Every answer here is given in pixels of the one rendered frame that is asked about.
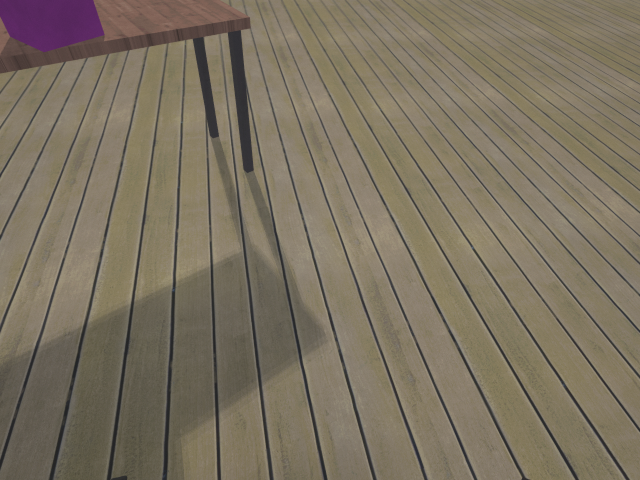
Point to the table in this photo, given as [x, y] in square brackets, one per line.
[134, 24]

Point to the carton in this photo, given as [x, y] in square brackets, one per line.
[50, 24]

